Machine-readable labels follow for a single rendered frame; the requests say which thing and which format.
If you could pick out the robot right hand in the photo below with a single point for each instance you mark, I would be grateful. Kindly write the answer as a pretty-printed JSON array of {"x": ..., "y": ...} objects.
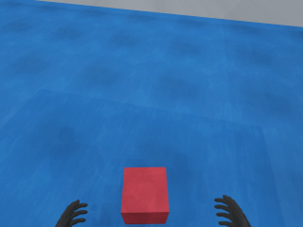
[{"x": 236, "y": 215}]

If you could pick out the robot left hand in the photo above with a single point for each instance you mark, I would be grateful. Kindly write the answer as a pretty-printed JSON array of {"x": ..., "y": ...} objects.
[{"x": 66, "y": 219}]

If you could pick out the carton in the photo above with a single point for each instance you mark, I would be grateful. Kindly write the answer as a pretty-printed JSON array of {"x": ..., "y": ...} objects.
[{"x": 145, "y": 198}]

